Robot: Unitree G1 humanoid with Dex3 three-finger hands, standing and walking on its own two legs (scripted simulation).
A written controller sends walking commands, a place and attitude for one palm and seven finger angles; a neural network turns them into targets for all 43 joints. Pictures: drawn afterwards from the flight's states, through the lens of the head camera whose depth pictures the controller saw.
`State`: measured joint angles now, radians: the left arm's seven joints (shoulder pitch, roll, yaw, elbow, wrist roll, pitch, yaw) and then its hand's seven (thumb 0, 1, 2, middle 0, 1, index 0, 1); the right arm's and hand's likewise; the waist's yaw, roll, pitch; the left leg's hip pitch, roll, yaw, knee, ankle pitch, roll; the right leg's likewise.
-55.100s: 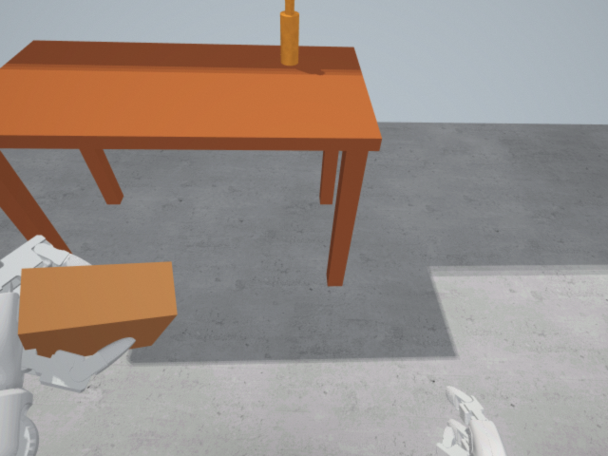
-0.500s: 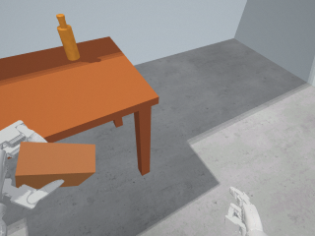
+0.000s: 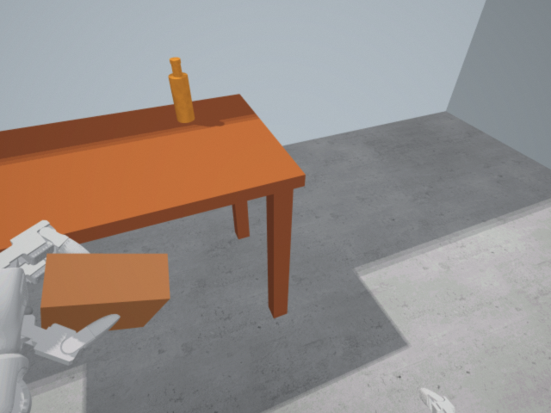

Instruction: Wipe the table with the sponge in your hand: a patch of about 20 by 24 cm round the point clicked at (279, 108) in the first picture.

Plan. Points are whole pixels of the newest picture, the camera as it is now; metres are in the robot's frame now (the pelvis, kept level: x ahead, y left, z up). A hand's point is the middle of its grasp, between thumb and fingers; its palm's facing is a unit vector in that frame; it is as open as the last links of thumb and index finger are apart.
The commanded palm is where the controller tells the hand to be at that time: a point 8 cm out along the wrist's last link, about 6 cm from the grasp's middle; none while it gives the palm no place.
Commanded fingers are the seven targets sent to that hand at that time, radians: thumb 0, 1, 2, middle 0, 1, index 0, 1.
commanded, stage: stop stepping back and stand still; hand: left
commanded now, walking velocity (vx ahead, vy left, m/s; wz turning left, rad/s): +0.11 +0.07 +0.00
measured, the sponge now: (120, 295) +0.22 +0.20 +0.14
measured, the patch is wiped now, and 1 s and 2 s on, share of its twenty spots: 0.95 0.95 0.95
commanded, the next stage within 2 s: stand and wait in 0.36 s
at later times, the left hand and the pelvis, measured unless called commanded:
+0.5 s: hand (59, 298) +0.19 +0.25 +0.17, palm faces +0.41 -0.83 -0.38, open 9.6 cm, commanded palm +0.15 +0.29 +0.19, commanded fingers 0.00 0.10 1.30 -1.20 -1.60 -1.20 -1.60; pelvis +0.00 +0.01 +0.00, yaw +2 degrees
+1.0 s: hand (45, 280) +0.22 +0.28 +0.17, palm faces +0.41 -0.83 -0.37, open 9.6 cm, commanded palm +0.17 +0.31 +0.19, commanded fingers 0.00 0.10 1.30 -1.20 -1.60 -1.20 -1.60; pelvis +0.01 +0.03 +0.01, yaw +1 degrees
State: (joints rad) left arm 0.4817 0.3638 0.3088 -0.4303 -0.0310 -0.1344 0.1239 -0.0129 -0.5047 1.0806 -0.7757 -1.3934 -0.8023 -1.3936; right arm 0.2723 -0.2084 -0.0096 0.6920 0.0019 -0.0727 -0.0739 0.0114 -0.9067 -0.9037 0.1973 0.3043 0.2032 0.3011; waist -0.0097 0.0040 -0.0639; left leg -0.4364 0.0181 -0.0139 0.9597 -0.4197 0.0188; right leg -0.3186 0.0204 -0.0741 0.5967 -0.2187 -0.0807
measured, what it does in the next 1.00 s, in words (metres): stands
